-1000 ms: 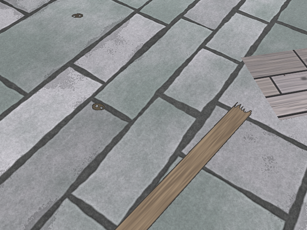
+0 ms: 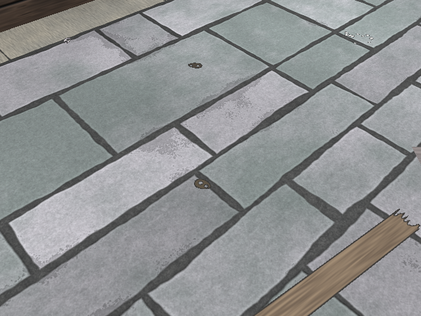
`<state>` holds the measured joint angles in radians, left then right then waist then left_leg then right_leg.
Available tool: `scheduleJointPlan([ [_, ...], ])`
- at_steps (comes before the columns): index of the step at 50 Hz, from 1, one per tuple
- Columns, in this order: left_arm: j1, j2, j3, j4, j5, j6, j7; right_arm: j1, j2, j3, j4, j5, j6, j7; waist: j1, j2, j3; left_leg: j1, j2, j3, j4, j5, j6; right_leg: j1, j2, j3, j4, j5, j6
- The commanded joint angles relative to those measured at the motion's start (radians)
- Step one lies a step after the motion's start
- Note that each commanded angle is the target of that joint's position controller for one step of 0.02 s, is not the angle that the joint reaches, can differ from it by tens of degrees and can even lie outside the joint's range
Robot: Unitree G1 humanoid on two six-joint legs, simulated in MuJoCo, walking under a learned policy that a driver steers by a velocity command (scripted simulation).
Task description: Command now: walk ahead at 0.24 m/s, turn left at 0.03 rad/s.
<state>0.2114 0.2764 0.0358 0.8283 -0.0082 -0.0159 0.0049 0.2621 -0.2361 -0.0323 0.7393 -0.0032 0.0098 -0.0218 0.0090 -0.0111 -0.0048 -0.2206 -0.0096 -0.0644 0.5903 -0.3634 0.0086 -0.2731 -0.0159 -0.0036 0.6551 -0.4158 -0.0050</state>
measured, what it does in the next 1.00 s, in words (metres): walks ahead, turning right: left foot, then right foot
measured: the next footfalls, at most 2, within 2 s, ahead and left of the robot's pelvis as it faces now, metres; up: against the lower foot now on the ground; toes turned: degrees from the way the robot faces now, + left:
left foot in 0.48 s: +0.34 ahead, +0.13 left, +0.00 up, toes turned -4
right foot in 0.92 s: +0.26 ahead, -0.11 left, +0.00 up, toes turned -21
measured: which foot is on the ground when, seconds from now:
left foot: down 0.00-0.08, up 0.10-0.46, down 0.48-0.92, up 0.94-1.00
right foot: down 0.00-0.48, up 0.50-0.90, down 0.92-1.00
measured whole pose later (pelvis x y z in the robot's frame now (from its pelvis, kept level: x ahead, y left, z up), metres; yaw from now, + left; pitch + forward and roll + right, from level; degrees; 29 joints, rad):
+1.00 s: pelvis +0.23 +0.00 +0.00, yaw -21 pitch +1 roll +3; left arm 0.21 0.31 0.07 0.63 0.02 0.04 0.01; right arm 0.08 -0.32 -0.08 0.78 0.00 0.02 -0.02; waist 0.00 0.03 0.06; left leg -0.47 0.04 0.07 0.94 -0.49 -0.04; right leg -0.35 -0.01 0.00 0.60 -0.28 -0.05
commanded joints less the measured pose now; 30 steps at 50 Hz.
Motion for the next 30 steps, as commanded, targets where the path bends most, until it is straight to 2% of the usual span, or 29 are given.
scheduleJointPlan([
  [1, -0.049, 0.065, 0.021, -0.077, -0.019, -0.055, -0.009, 0.008, -0.194, -0.051, -0.044, 0.016, -0.028, -0.008, -0.007, 0.223, 0.135, -0.106, 0.249, -0.389, -0.359, -0.437, 0.189, -0.121, 0.01, -0.023, 0.053, -0.054, -0.057],
  [2, 0.001, 0.059, 0.022, -0.056, -0.022, -0.067, -0.017, -0.033, -0.178, -0.046, -0.053, 0.022, -0.03, -0.007, 0.027, 0.211, 0.125, -0.139, 0.223, -0.337, -0.331, -0.39, 0.167, -0.031, 0.011, -0.027, -0.046, -0.04, -0.081],
  [3, 0.079, 0.066, 0.028, -0.018, -0.02, -0.076, -0.022, -0.082, -0.157, -0.04, -0.067, 0.025, -0.03, -0.005, 0.068, 0.171, 0.11, -0.205, 0.172, -0.263, -0.275, -0.315, 0.132, 0.108, 0.014, -0.016, -0.147, 0.025, -0.095],
  [4, 0.17, 0.117, 0.043, 0.018, -0.011, -0.081, -0.023, -0.13, -0.106, -0.027, -0.092, 0.019, -0.037, -0.005, 0.098, 0.061, 0.086, -0.28, 0.093, -0.144, -0.101, -0.192, 0.076, 0.209, -0.064, 0.118, -0.232, -0.001, -0.118],
  [5, 0.262, 0.21, 0.066, 0.042, -0.004, -0.088, -0.028, -0.16, -0.062, -0.019, -0.133, 0.02, -0.053, -0.009, 0.103, -0.189, 0.067, -0.431, -0.038, 0.038, 0.213, -0.108, 0.001, 0.316, -0.237, 0.465, -0.406, -0.178, -0.205],
  [6, 0.277, 0.231, 0.068, 0.032, 0.01, -0.093, -0.035, -0.175, -0.128, -0.036, -0.16, 0.036, -0.072, -0.015, 0.112, -0.262, 0.095, -0.586, -0.035, -0.007, 0.413, -0.246, -0.005, 0.342, -0.383, 0.737, -0.505, -0.181, -0.31],
  [7, 0.226, 0.176, 0.051, 0.016, 0.009, -0.097, -0.029, -0.138, -0.152, -0.046, -0.141, 0.047, -0.086, -0.009, 0.073, -0.158, 0.121, -0.644, 0.024, -0.052, 0.525, -0.187, 0.013, 0.351, -0.38, 0.687, -0.479, -0.149, -0.307],
  [8, 0.203, 0.145, 0.044, 0.003, 0.005, -0.096, -0.023, -0.108, -0.139, -0.043, -0.117, 0.042, -0.096, 0.002, 0.059, -0.113, 0.108, -0.663, 0.052, -0.041, 0.548, -0.094, 0.03, 0.372, -0.329, 0.578, -0.469, -0.119, -0.271],
  [9, 0.186, 0.145, 0.042, -0.001, 0.003, -0.092, -0.02, -0.111, -0.126, -0.043, -0.11, 0.033, -0.103, 0.01, 0.051, -0.087, 0.102, -0.679, 0.078, -0.024, 0.53, -0.014, 0.039, 0.379, -0.302, 0.499, -0.475, -0.059, -0.24],
  [10, 0.179, 0.13, 0.035, -0.003, 0.004, -0.087, -0.018, -0.131, -0.124, -0.046, -0.11, 0.024, -0.106, 0.017, 0.051, -0.078, 0.101, -0.665, 0.102, -0.016, 0.494, 0.05, 0.039, 0.371, -0.275, 0.424, -0.485, 0.041, -0.215],
  [11, 0.188, 0.106, 0.026, -0.001, 0.006, -0.08, -0.016, -0.145, -0.113, -0.044, -0.112, 0.021, -0.106, 0.027, 0.053, -0.082, 0.091, -0.624, 0.106, 0.005, 0.449, 0.096, 0.031, 0.352, -0.241, 0.349, -0.501, 0.136, -0.199],
  [12, 0.202, 0.099, 0.023, 0.003, 0.005, -0.075, -0.014, -0.159, -0.095, -0.039, -0.115, 0.019, -0.104, 0.036, 0.058, -0.09, 0.082, -0.595, 0.1, 0.033, 0.396, 0.132, 0.019, 0.342, -0.219, 0.287, -0.51, 0.232, -0.194],
  [14, 0.215, 0.109, 0.023, 0.007, 0.001, -0.064, -0.004, -0.208, -0.059, -0.025, -0.132, 0.018, -0.103, 0.047, 0.068, -0.079, 0.077, -0.534, 0.084, 0.068, 0.257, 0.201, -0.006, 0.309, -0.184, 0.186, -0.513, 0.356, -0.185],
  [16, 0.219, 0.134, 0.027, 0.01, 0.003, -0.049, 0.007, -0.27, -0.032, -0.013, -0.153, 0.016, -0.109, 0.055, 0.075, -0.078, 0.094, -0.41, 0.042, 0.098, 0.095, 0.273, -0.026, 0.221, -0.151, 0.125, -0.487, 0.528, -0.171],
  [19, 0.254, 0.176, 0.041, 0.024, -0.007, -0.032, 0.015, -0.287, -0.069, -0.023, -0.166, 0.018, -0.114, 0.064, 0.062, -0.116, 0.07, -0.256, -0.005, 0.088, -0.003, 0.367, -0.03, 0.176, -0.171, 0.136, -0.427, 0.651, -0.154],
  [21, 0.204, 0.188, 0.05, 0.008, -0.018, -0.029, 0.019, -0.242, -0.124, -0.044, -0.158, 0.017, -0.112, 0.056, 0.008, -0.129, 0.046, -0.176, -0.009, 0.049, -0.062, 0.384, -0.003, 0.191, -0.182, 0.166, -0.358, 0.7, -0.117],
  [22, 0.169, 0.191, 0.054, -0.007, -0.022, -0.029, 0.021, -0.173, -0.152, -0.057, -0.137, 0.01, -0.111, 0.047, -0.038, -0.123, 0.01, -0.078, -0.019, 0.051, -0.106, 0.419, 0.019, 0.185, -0.164, 0.161, -0.281, 0.771, -0.092],
  [23, 0.157, 0.177, 0.053, -0.02, -0.021, -0.032, 0.021, -0.08, -0.187, -0.072, -0.108, -0.001, -0.111, 0.034, -0.083, -0.103, -0.052, 0.07, -0.005, 0.053, -0.146, 0.505, 0.045, 0.15, -0.118, 0.142, -0.16, 0.784, -0.059],
  [24, 0.15, 0.128, 0.039, -0.055, -0.001, -0.035, 0.021, 0.041, -0.248, -0.087, -0.093, -0.022, -0.107, 0.018, -0.123, -0.014, -0.185, 0.326, 0.147, -0.064, -0.084, 0.762, 0.095, 0.006, -0.051, 0.117, 0.07, 0.528, -0.016],
  [25, 0.336, -0.001, 0.004, -0.052, 0.018, -0.032, 0.02, 0.057, -0.3, -0.086, -0.106, -0.042, -0.089, 0.013, -0.038, 0.281, -0.369, 0.582, 0.458, -0.364, -0.038, 1.052, 0.25, -0.237, 0.075, 0.074, 0.43, -0.271, 0.043],
  [26, 0.388, 0.088, 0.024, -0.032, -0.012, -0.025, 0.021, 0.034, -0.247, -0.074, -0.126, -0.028, -0.074, 0.021, -0.049, 0.288, -0.448, 0.508, 0.47, -0.492, -0.149, 0.829, 0.298, -0.257, 0.063, 0.161, 0.595, -0.299, 0.055],
  [27, 0.3, 0.141, 0.045, -0.043, -0.031, -0.009, 0.026, -0.041, -0.187, -0.058, -0.131, -0.009, -0.067, 0.021, -0.04, 0.205, -0.291, 0.385, 0.415, -0.364, -0.197, 0.641, 0.265, -0.336, 0.019, 0.122, 0.65, -0.225, 0.063],
  [28, 0.232, 0.138, 0.049, -0.057, -0.027, 0.007, 0.035, -0.102, -0.143, -0.044, -0.125, 0.003, -0.063, 0.02, -0.025, 0.144, -0.189, 0.27, 0.36, -0.264, -0.226, 0.533, 0.233, -0.361, -0.016, 0.086, 0.632, -0.162, 0.069],
  [29, 0.211, 0.134, 0.055, -0.058, -0.017, 0.029, 0.044, -0.152, -0.114, -0.034, -0.117, 0.001, -0.061, 0.021, -0.003, 0.12, -0.126, 0.148, 0.317, -0.178, -0.256, 0.489, 0.215, -0.328, -0.042, 0.082, 0.611, -0.12, 0.081],
  [30, 0.223, 0.119, 0.058, -0.066, -0.014, 0.05, 0.048, -0.19, -0.121, -0.037, -0.107, -0.015, -0.062, 0.023, 0.029, 0.148, -0.091, 0.026, 0.295, -0.117, -0.295, 0.449, 0.208, -0.254, -0.06, 0.078, 0.585, -0.086, 0.086],
])
Velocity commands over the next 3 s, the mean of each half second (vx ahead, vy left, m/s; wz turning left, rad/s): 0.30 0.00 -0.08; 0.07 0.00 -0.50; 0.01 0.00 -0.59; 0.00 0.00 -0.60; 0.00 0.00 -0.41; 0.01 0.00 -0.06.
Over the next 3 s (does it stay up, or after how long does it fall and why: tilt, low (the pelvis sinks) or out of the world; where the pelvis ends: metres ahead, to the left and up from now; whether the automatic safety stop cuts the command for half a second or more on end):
stays up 0.22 -0.02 0.00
